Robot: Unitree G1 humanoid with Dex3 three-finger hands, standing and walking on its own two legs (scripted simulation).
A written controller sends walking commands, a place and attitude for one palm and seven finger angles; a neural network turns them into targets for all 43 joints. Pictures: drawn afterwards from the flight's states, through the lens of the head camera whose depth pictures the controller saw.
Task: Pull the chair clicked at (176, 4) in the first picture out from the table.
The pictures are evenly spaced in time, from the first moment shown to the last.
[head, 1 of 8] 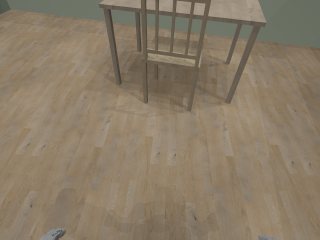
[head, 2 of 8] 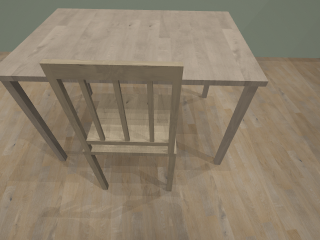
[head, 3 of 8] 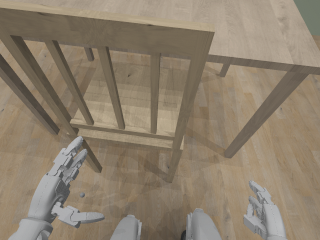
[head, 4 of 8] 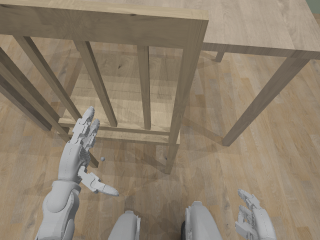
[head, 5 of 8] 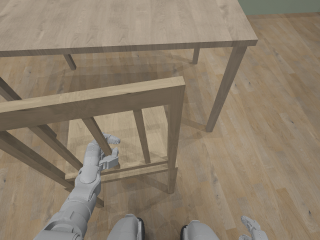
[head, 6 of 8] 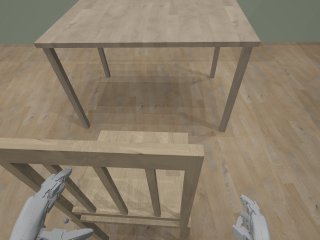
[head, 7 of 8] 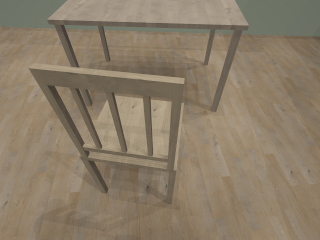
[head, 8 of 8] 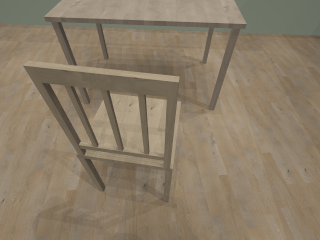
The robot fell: no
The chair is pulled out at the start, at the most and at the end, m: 0.00 0.60 0.58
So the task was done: yes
